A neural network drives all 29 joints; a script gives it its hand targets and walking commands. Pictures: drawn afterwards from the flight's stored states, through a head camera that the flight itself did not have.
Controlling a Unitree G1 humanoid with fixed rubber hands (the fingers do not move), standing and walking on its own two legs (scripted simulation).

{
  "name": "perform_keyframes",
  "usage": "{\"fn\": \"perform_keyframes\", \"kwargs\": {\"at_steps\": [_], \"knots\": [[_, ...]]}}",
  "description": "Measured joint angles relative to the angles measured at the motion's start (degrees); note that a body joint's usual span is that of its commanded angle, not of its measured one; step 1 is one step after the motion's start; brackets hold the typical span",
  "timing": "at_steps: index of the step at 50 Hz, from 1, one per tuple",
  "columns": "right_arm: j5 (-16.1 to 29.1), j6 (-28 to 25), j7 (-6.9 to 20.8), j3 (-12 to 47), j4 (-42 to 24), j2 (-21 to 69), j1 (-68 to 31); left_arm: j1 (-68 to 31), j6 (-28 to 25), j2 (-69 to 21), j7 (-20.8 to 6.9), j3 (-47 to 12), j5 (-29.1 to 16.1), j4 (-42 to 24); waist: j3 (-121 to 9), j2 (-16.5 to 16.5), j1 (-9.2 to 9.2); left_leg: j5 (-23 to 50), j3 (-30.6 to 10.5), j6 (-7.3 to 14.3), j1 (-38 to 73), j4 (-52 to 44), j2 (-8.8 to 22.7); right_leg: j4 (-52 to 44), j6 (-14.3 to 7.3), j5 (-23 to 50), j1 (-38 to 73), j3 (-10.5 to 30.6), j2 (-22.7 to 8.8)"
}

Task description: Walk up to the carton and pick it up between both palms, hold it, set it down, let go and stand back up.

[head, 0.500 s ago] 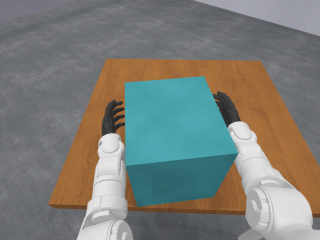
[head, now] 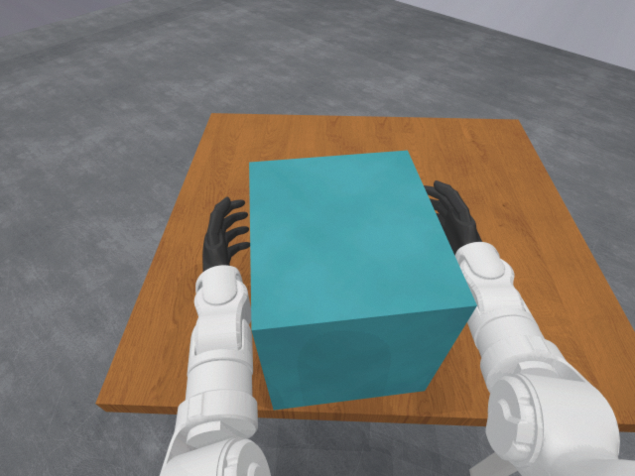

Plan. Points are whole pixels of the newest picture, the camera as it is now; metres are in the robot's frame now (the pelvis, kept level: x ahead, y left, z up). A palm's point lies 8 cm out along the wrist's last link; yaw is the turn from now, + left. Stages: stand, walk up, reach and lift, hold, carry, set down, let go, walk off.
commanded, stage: set down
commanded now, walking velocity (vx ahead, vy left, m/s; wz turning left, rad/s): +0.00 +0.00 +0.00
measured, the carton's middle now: (340, 280) +0.38 +0.01 +0.03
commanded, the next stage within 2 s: none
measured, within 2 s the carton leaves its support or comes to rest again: neither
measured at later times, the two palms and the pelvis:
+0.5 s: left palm (221, 267) +0.36 +0.17 +0.07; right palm (454, 260) +0.41 -0.15 +0.04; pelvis -0.01 +0.00 +0.00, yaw -1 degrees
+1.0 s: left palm (207, 260) +0.36 +0.18 +0.09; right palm (506, 220) +0.43 -0.20 +0.11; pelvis -0.03 -0.01 -0.01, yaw -2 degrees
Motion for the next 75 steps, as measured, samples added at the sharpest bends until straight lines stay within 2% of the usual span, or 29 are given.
{"fn": "perform_keyframes", "kwargs": {"at_steps": [11, 17, 20, 24, 28, 30, 36, 41, 45, 49, 53, 58, 61, 66, 71, 75], "knots": [[1.32, -0.34, 0.12, 0.88, 0.09, -0.28, 0.14, 0.83, -0.56, 0.41, 0.81, -1.31, -1.02, -0.11, 0.24, 0.40, -0.01, -0.69, 0.24, 0.15, -0.03, 0.89, -0.11, 0.80, 0.17, -0.57, -0.08, 0.23, -0.13], [4.18, -1.97, -0.94, 2.96, 0.94, -0.94, 0.24, 1.33, -1.97, 1.78, 2.30, -4.05, -2.93, 0.62, -0.08, 0.58, 0.57, -1.08, 0.41, -0.08, -1.41, 1.94, 0.19, 1.37, 0.03, -0.59, -1.34, 0.39, 0.14], [7.97, -2.89, -2.67, 6.55, 3.95, -2.73, -0.29, 0.73, -2.67, 4.22, 4.27, -8.43, -6.33, 2.75, 0.20, 1.13, 1.29, -1.20, 0.22, -0.15, -2.54, 2.78, 0.34, 1.65, -0.02, -0.48, -2.16, 0.23, 0.29], [14.75, -2.23, -4.60, 13.19, 8.43, -6.28, -1.36, -1.29, -2.90, 6.88, 6.77, -13.92, -12.58, 5.99, 0.22, 2.09, 3.26, -1.43, 0.21, -0.27, -6.02, 4.75, 0.77, 2.52, -0.18, -0.05, -5.21, 0.28, 0.69], [21.27, -2.45, -6.11, 18.73, 8.09, -9.11, -2.52, -3.27, -3.94, 8.31, 8.33, -16.71, -18.26, 9.71, -1.23, 3.31, 4.79, -1.70, -0.02, -0.42, -11.18, 7.28, 1.44, 3.15, -0.33, 0.75, -9.53, 0.16, 1.34], [22.61, -2.74, -6.61, 19.94, 7.35, -9.68, -3.97, -4.12, -5.27, 8.87, 8.40, -16.94, -19.92, 11.65, -2.12, 3.66, 5.09, -1.78, -0.04, -0.46, -13.48, 8.29, 1.68, 3.76, -0.37, 0.98, -11.70, 0.18, 1.57], [25.56, -1.66, -6.83, 22.59, 8.68, -11.87, -8.46, -4.83, -5.82, 9.67, 7.95, -16.94, -21.56, 14.23, -4.29, 3.33, 5.04, -1.27, -0.31, -0.81, -16.21, 8.83, 2.01, 4.37, -0.62, 1.40, -14.44, -0.03, 1.90], [28.34, -0.01, -5.43, 23.99, 14.35, -15.10, -10.88, -6.52, -5.14, 10.76, 8.09, -17.28, -22.55, 15.08, -5.33, 1.85, 5.35, -1.37, -0.10, -1.17, -16.46, 9.40, 2.35, 5.80, -1.07, 0.96, -15.26, 0.17, 2.23], [32.18, 0.88, -4.43, 26.39, 13.04, -17.42, -11.12, -8.85, -4.45, 12.54, 8.30, -17.61, -23.69, 16.05, -6.19, 1.53, 5.61, -1.81, 0.14, -1.27, -16.82, 10.52, 2.67, 7.32, -1.28, 0.47, -15.96, 0.40, 2.52], [34.18, 2.70, -3.89, 28.56, 13.70, -18.65, -12.14, -10.87, -3.23, 14.70, 6.92, -17.61, -24.42, 19.34, -6.56, 1.68, 5.88, -1.91, 0.33, -1.14, -16.16, 10.75, 2.47, 8.68, -1.26, -0.18, -15.88, 0.56, 2.32], [35.76, 5.21, -3.87, 29.72, 11.42, -19.89, -11.12, -9.72, 0.21, 16.51, 6.19, -17.92, -26.18, 17.04, -6.01, 2.01, 6.14, -1.33, 0.25, -1.23, -14.36, 9.75, 2.18, 8.46, -1.25, -0.12, -14.35, 0.46, 2.05], [36.19, 9.79, -3.54, 27.27, 4.43, -21.72, -11.43, -9.50, 7.54, 19.33, 7.09, -20.19, -30.46, 6.26, -4.18, 2.87, 5.36, -0.69, -0.61, -1.32, -12.78, 9.31, 1.93, 7.80, -1.37, 0.31, -12.32, -0.37, 1.82], [35.34, 13.75, -2.99, 26.84, 4.79, -23.21, -13.53, -12.82, 12.17, 20.39, 6.72, -21.17, -31.75, 5.71, -3.78, 2.35, 5.56, -0.20, -0.40, -0.98, -11.95, 8.53, 1.72, 7.85, -1.41, 0.46, -11.96, -0.21, 1.64], [35.66, 20.44, -2.67, 26.71, 2.67, -24.48, -15.88, -16.31, 20.01, 21.17, 6.66, -20.02, -31.84, 2.28, -2.79, 1.27, 4.87, 0.92, 0.09, -0.92, -9.93, 6.37, 1.54, 6.99, -1.44, 0.98, -10.67, 0.22, 1.49], [36.16, 22.77, -2.10, 27.37, 1.33, -24.17, -17.03, -16.96, 23.79, 21.15, 6.23, -18.38, -29.92, 1.60, -2.19, 1.05, 3.93, 0.86, 0.14, -0.89, -9.09, 6.17, 1.49, 6.70, -1.38, 0.96, -9.78, 0.27, 1.44], [36.99, 24.38, -2.44, 26.57, -2.48, -23.67, -16.20, -14.87, 27.30, 21.67, 7.02, -18.17, -30.65, -3.46, -2.01, 1.69, 3.13, 0.66, -0.19, -1.03, -8.76, 6.23, 1.26, 6.42, -1.17, 0.77, -9.10, -0.04, 1.19]]}}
